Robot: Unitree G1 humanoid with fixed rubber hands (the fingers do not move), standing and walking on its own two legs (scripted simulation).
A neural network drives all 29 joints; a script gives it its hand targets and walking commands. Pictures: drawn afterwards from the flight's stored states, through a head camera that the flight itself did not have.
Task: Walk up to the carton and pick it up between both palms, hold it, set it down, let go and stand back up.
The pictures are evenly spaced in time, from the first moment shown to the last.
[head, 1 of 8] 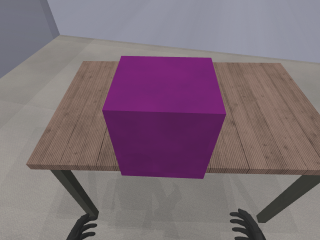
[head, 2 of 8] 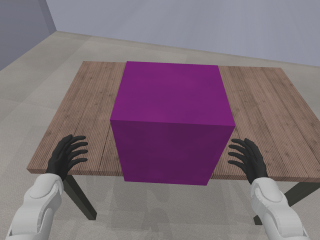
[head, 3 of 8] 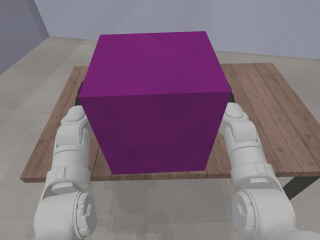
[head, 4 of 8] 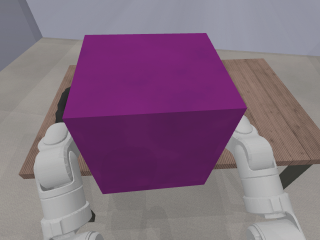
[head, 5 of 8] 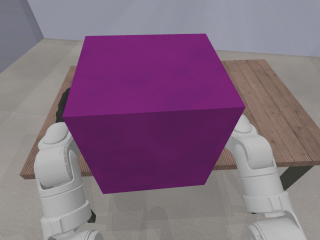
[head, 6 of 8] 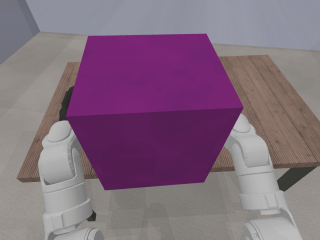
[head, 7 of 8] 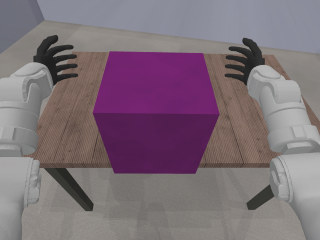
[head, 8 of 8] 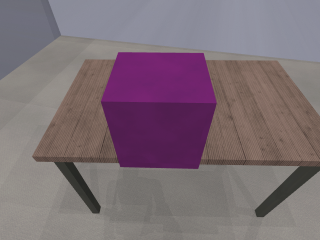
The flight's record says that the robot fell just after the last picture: no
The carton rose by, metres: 0.12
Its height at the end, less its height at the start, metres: +0.00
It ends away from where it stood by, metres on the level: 0.01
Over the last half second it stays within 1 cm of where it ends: yes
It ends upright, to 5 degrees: yes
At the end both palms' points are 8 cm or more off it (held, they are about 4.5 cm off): yes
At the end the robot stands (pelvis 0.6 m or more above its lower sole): yes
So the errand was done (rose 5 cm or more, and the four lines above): yes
